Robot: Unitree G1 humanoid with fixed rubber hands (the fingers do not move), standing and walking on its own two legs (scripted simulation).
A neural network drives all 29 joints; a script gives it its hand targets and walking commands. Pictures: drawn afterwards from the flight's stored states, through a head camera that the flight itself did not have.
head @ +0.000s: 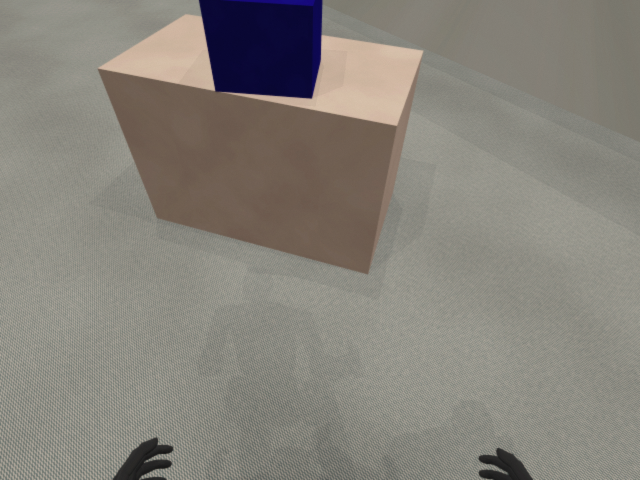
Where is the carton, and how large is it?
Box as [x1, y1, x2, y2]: [199, 0, 321, 98]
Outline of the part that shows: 199,0 216,91 311,98 320,61 321,0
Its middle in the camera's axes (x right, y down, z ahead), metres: -0.15 -0.62 +1.15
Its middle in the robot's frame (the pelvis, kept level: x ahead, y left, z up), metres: +1.28 +0.20 +0.03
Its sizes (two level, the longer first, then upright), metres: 0.289 0.265 0.243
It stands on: a pedestal, 0.66 m high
